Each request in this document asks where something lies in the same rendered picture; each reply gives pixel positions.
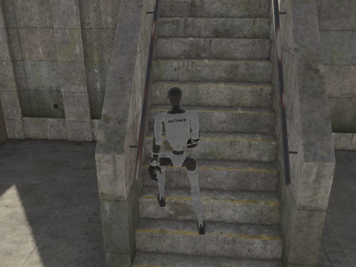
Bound stairs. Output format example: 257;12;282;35
132;0;284;267

